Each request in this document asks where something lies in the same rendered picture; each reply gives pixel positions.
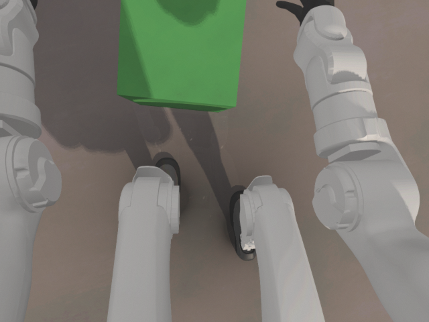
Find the robot left thigh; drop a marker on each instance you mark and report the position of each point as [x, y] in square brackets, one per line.
[140, 288]

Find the right robot shin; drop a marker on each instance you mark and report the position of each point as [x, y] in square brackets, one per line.
[246, 242]

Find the right robot hand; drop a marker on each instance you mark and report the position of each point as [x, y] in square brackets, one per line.
[299, 11]

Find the right robot upper arm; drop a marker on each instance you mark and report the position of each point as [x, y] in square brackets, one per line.
[372, 205]

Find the robot right forearm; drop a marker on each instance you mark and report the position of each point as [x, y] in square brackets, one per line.
[341, 99]

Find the robot left forearm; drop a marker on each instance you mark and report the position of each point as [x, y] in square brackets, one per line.
[18, 34]

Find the left robot upper arm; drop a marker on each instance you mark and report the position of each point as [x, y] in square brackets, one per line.
[29, 182]

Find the carton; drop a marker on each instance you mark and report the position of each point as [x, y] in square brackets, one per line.
[182, 54]

